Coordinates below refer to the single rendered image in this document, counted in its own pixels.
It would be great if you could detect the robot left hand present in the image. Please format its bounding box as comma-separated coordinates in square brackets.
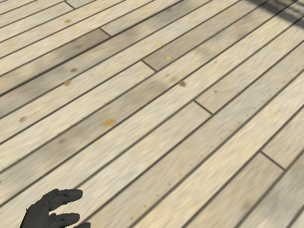
[20, 188, 91, 228]

